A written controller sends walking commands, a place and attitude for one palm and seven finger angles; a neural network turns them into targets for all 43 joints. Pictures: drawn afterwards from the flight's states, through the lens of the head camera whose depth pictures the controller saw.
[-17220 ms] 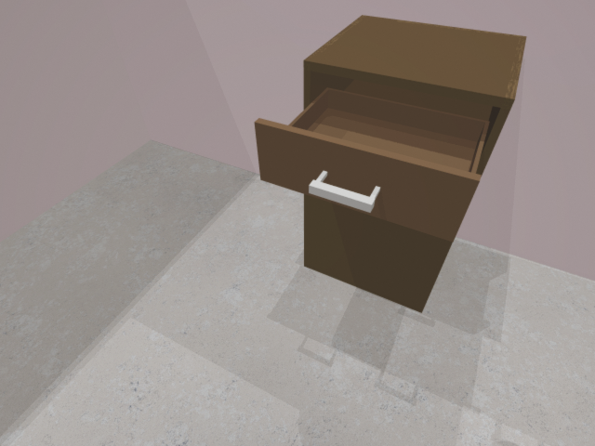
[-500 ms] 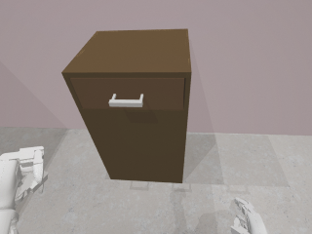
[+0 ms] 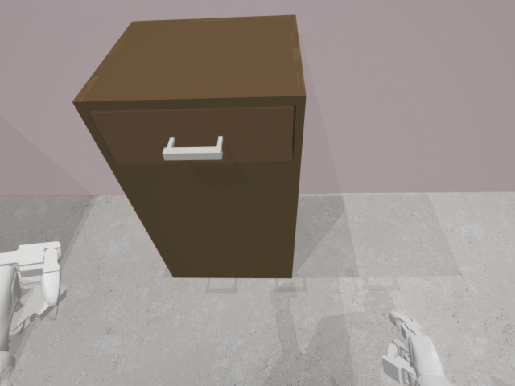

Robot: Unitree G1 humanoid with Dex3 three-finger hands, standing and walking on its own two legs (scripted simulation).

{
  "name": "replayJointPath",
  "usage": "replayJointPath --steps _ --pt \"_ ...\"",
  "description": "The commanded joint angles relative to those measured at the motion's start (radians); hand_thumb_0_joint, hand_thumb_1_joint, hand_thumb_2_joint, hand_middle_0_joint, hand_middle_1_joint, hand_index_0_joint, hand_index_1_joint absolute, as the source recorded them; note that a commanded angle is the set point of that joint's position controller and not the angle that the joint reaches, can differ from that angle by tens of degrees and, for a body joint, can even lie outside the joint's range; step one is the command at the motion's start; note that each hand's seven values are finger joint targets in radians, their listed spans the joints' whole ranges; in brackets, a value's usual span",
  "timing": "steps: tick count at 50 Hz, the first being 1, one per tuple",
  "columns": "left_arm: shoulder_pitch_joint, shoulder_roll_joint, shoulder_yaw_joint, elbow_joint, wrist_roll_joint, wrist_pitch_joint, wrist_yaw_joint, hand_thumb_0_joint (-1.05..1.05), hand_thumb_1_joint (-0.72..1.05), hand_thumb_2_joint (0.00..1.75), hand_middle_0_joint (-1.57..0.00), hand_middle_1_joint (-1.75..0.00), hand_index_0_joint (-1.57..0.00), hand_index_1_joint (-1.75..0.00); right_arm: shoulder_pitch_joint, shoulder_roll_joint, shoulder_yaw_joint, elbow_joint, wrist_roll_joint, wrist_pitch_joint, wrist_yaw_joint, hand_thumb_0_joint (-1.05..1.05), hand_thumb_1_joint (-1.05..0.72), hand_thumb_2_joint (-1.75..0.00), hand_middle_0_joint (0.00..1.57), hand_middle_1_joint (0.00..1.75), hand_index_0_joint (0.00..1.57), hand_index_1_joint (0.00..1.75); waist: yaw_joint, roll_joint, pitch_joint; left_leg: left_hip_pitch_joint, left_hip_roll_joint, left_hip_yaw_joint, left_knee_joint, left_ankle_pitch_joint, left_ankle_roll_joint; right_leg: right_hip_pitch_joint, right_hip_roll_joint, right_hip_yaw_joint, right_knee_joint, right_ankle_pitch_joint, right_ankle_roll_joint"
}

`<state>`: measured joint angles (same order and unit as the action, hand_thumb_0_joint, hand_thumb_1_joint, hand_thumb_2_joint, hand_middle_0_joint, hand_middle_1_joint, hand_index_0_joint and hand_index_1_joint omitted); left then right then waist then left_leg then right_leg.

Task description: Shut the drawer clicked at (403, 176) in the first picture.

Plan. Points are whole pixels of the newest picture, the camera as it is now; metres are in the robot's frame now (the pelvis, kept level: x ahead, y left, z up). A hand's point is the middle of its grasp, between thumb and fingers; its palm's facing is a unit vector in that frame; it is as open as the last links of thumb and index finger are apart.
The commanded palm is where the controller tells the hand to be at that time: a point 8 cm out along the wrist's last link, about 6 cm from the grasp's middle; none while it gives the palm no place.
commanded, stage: step back with the hand held close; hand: left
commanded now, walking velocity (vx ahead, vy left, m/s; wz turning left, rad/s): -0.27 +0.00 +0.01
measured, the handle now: (194, 147) +0.61 +0.20 +0.00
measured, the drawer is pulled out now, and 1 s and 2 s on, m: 0.00 0.00 0.00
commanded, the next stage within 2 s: stop stepping back and stand still in 1.18 s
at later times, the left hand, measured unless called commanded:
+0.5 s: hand out of the picture +0.11 +0.26 +0.15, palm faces +0.33 -0.80 -0.51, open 3.3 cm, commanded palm +0.05 +0.30 +0.17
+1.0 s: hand out of the picture +0.04 +0.27 +0.16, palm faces +0.35 -0.78 -0.52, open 3.3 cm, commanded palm -0.02 +0.30 +0.17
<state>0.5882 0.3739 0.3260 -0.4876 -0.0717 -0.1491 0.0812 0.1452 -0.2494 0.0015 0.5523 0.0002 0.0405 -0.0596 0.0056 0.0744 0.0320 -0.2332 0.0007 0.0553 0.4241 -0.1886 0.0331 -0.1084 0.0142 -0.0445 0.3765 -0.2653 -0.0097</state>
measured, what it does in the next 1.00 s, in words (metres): walks backwards: right foot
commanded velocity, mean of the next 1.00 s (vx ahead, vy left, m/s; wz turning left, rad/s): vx -0.33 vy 0.00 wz -0.02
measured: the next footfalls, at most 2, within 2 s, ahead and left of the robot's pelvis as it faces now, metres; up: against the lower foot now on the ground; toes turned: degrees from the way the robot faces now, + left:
right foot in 0.96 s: -0.21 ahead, -0.06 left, +0.00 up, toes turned +0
left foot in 1.42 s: -0.16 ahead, +0.14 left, +0.00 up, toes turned +3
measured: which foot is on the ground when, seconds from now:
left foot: down 0.00-1.00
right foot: down 0.00-0.76, up 0.78-0.94, down 0.96-1.00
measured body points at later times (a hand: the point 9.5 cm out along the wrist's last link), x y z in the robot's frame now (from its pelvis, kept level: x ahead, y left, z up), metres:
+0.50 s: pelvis -0.07 +0.02 -0.01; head -0.05 +0.01 +0.44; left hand +0.09 +0.30 +0.18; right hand +0.11 -0.22 -0.09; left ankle +0.02 +0.10 -0.74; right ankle -0.04 -0.11 -0.74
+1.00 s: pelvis -0.14 +0.02 -0.02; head -0.09 +0.04 +0.42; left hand +0.02 +0.31 +0.18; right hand +0.06 -0.20 -0.10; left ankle +0.02 +0.10 -0.74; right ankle -0.24 -0.11 -0.75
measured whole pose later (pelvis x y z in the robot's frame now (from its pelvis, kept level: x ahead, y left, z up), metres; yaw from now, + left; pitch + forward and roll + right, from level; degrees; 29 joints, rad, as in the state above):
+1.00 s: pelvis -0.14 +0.02 -0.02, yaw +2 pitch +5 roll -3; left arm 0.66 0.47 0.45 -0.66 -0.06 -0.30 0.12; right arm 0.15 -0.20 -0.01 0.59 -0.02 -0.08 -0.05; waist 0.03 0.01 0.01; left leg -0.59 0.03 0.05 0.46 0.04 0.06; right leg -0.15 0.09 0.03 0.46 -0.43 -0.02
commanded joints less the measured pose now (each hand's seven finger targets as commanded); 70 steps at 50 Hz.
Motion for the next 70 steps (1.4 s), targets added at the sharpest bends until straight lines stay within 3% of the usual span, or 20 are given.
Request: replayJointPath --steps 1,7,19,33,36,39,46,50,52,54,57,59,60,61,62,63,64,66,69,70 --pt "0.075 0.186 0.154 -0.222 -0.011 -0.059 0.022 0.0 0.9 0.9 -1.4 -1.6 -1.4 -1.6 -0.083 -0.098 -0.049 -0.185 0.012 -0.016 -0.017 0.0 -0.9 -0.9 0.2 0.3 0.2 0.3 0.011 -0.084 -0.214 0.167 0.062 -0.074 0.016 0.454 0.034 -0.058 -0.062 0.033 0.006 0.439 0.05" --pt "0.081 0.213 0.168 -0.295 -0.008 -0.074 0.043 0.0 0.9 0.9 -1.4 -1.6 -1.4 -1.6 -0.065 -0.106 -0.056 -0.2 0.013 -0.029 -0.027 0.0 -0.9 -0.9 0.2 0.3 0.2 0.3 0.011 0.008 -0.219 0.106 0.083 -0.105 -0.013 0.403 0.036 -0.066 -0.041 0.036 0.057 0.325 0.039" --pt "0.053 0.193 0.173 -0.247 0.017 -0.126 0.057 0.0 0.9 0.9 -1.4 -1.6 -1.4 -1.6 -0.066 -0.127 -0.067 -0.188 0.009 -0.087 -0.033 0.0 -0.9 -0.9 0.2 0.3 0.2 0.3 -0.008 -0.008 -0.076 -0.248 0.107 -0.189 -0.15 -0.31 0.055 -0.023 -0.023 0.078 0.028 -0.059 0.024" --pt "-0.009 0.197 0.15 -0.299 0.025 -0.18 0.091 0.0 0.9 0.9 -1.4 -1.6 -1.4 -1.6 -0.028 -0.116 -0.065 -0.119 -0.003 -0.137 -0.038 0.0 -0.9 -0.9 0.2 0.3 0.2 0.3 -0.028 -0.042 -0.081 -0.036 0.052 -0.155 0.078 -0.177 0.009 -0.322 -0.098 0.123 -0.08 -0.146 -0.017" --pt "0.001 0.2 0.167 -0.283 0.034 -0.185 0.091 0.0 0.9 0.9 -1.4 -1.6 -1.4 -1.6 -0.046 -0.12 -0.062 -0.121 -0.007 -0.144 -0.045 0.0 -0.9 -0.9 0.2 0.3 0.2 0.3 -0.024 0.021 -0.058 -0.162 0.116 -0.251 -0.074 -0.305 0.035 -0.227 -0.02 0.09 0.011 -0.161 0.006" --pt "-0.011 0.199 0.202 -0.28 0.062 -0.189 0.078 0.0 0.9 0.9 -1.4 -1.6 -1.4 -1.6 -0.09 -0.14 -0.069 -0.145 -0.015 -0.149 -0.048 0.0 -0.9 -0.9 0.2 0.3 0.2 0.3 -0.001 0.191 -0.063 -0.596 0.264 -0.43 -0.356 -0.631 0.118 0.166 0.095 0.058 0.387 -0.031 0.029" --pt "0.126 0.222 0.22 -0.364 0.006 -0.194 0.048 0.0 0.9 0.9 -1.4 -1.6 -1.4 -1.6 -0.043 -0.101 -0.074 -0.126 -0.016 -0.164 -0.002 0.0 -0.9 -0.9 0.2 0.3 0.2 0.3 0.006 0.098 -0.215 -0.145 0.211 -0.277 -0.187 -0.227 0.032 -0.054 0.049 0.072 0.084 -0.156 -0.015" --pt "0.018 0.234 0.213 -0.352 -0.011 -0.238 0.05 0.0 0.9 0.9 -1.4 -1.6 -1.4 -1.6 0.001 -0.06 -0.063 -0.057 -0.015 -0.15 -0.003 0.0 -0.9 -0.9 0.2 0.3 0.2 0.3 -0.024 -0.08 -0.273 0.284 0.098 -0.067 0.109 0.199 -0.026 -0.356 -0.12 0.191 -0.099 0.174 -0.023" --pt "-0.065 0.221 0.161 -0.38 -0.004 -0.23 0.049 0.0 0.9 0.9 -1.4 -1.6 -1.4 -1.6 -0.024 -0.094 -0.077 -0.063 0.009 -0.162 -0.019 0.0 -0.9 -0.9 0.2 0.3 0.2 0.3 -0.038 -0.12 -0.317 0.384 0.115 -0.058 0.105 0.369 0.005 -0.341 -0.044 0.102 -0.007 0.374 0.087" --pt "-0.059 0.253 0.19 -0.363 0.001 -0.211 0.046 0.0 0.9 0.9 -1.4 -1.6 -1.4 -1.6 -0.058 -0.107 -0.077 -0.085 0.005 -0.168 -0.028 0.0 -0.9 -0.9 0.2 0.3 0.2 0.3 -0.02 -0.029 -0.296 0.38 0.151 -0.103 0.035 0.405 0.033 -0.34 0.016 0.07 0.07 0.222 0.098" --pt "-0.031 0.225 0.192 -0.289 -0.013 -0.191 0.038 0.0 0.9 0.9 -1.4 -1.6 -1.4 -1.6 -0.073 -0.1 -0.077 -0.094 -0.021 -0.153 -0.015 0.0 -0.9 -0.9 0.2 0.3 0.2 0.3 -0.011 0.149 -0.201 0.089 0.248 -0.227 -0.234 -0.052 0.026 -0.212 0.07 0.06 0.174 -0.243 0.029" --pt "0.002 0.245 0.234 -0.264 -0.016 -0.181 0.038 0.0 0.9 0.9 -1.4 -1.6 -1.4 -1.6 -0.105 -0.103 -0.078 -0.115 -0.033 -0.136 -0.014 0.0 -0.9 -0.9 0.2 0.3 0.2 0.3 0.005 0.169 -0.137 -0.191 0.253 -0.246 -0.312 -0.377 -0.019 -0.049 0.073 0.059 0.17 -0.255 -0.021" --pt "0.024 0.233 0.226 -0.244 -0.02 -0.174 0.035 0.0 0.9 0.9 -1.4 -1.6 -1.4 -1.6 -0.106 -0.088 -0.074 -0.115 -0.03 -0.122 -0.011 0.0 -0.9 -0.9 0.2 0.3 0.2 0.3 0.011 0.103 -0.132 -0.226 0.214 -0.186 -0.222 -0.389 -0.049 -0.058 0.033 0.084 0.121 -0.273 -0.051" --pt "0.031 0.237 0.214 -0.239 -0.019 -0.174 0.037 0.0 0.9 0.9 -1.4 -1.6 -1.4 -1.6 -0.091 -0.073 -0.074 -0.112 -0.015 -0.109 -0.009 0.0 -0.9 -0.9 0.2 0.3 0.2 0.3 0.007 -0.074 -0.117 -0.109 0.105 -0.064 0.074 -0.263 -0.085 -0.276 -0.088 0.22 -0.048 -0.371 -0.094" --pt "0.028 0.245 0.194 -0.255 -0.02 -0.171 0.042 0.0 0.9 0.9 -1.4 -1.6 -1.4 -1.6 -0.072 -0.057 -0.079 -0.105 0.004 -0.106 -0.007 0.0 -0.9 -0.9 0.2 0.3 0.2 0.3 -0.001 -0.304 -0.103 0.075 -0.013 -0.07 0.534 -0.185 -0.111 -0.656 -0.34 0.522 -0.313 -0.583 -0.171" --pt "-0.013 0.231 0.169 -0.274 -0.004 -0.156 0.057 0.0 0.9 0.9 -1.4 -1.6 -1.4 -1.6 -0.102 -0.064 -0.079 -0.085 -0.011 -0.102 0.003 0.0 -0.9 -0.9 0.2 0.3 0.2 0.3 0.012 -0.321 0.012 -0.081 -0.049 -0.097 0.799 -0.216 -0.101 -0.691 -0.423 0.519 -0.348 -0.481 -0.234" --pt "-0.028 0.224 0.185 -0.276 0.005 -0.146 0.059 0.0 0.9 0.9 -1.4 -1.6 -1.4 -1.6 -0.093 -0.065 -0.077 -0.076 -0.011 -0.108 0.007 0.0 -0.9 -0.9 0.2 0.3 0.2 0.3 0.004 -0.296 -0.003 -0.17 -0.046 -0.115 0.882 -0.247 -0.089 -0.656 -0.395 0.445 -0.297 -0.297 -0.226" --pt "-0.024 0.195 0.155 -0.267 0.019 -0.132 0.046 0.0 0.9 0.9 -1.4 -1.6 -1.4 -1.6 -0.094 -0.019 -0.034 -0.119 -0.006 -0.11 -0.004 0.0 -0.9 -0.9 0.2 0.3 0.2 0.3 -0.016 -0.227 0.013 -0.208 0.044 -0.078 0.58 -0.19 -0.057 -0.409 -0.238 0.202 -0.11 0.032 -0.13" --pt "-0.079 0.201 0.14 -0.301 0.024 -0.141 0.063 0.0 0.9 0.9 -1.4 -1.6 -1.4 -1.6 -0.083 -0.079 -0.032 -0.104 0.009 -0.16 -0.044 0.0 -0.9 -0.9 0.2 0.3 0.2 0.3 -0.022 -0.06 -0.024 -0.076 0.011 -0.02 -0.067 -0.037 -0.031 -0.174 -0.125 0.102 0.118 0.249 -0.046" --pt "-0.024 0.2 0.164 -0.289 0.027 -0.155 0.07 0.0 0.9 0.9 -1.4 -1.6 -1.4 -1.6 -0.041 -0.094 -0.039 -0.099 0.005 -0.181 -0.048 0.0 -0.9 -0.9 0.2 0.3 0.2 0.3 -0.004 0.049 -0.095 0.024 0.086 -0.077 -0.152 0.106 -0.009 -0.136 -0.076 0.1 0.198 0.207 -0.011"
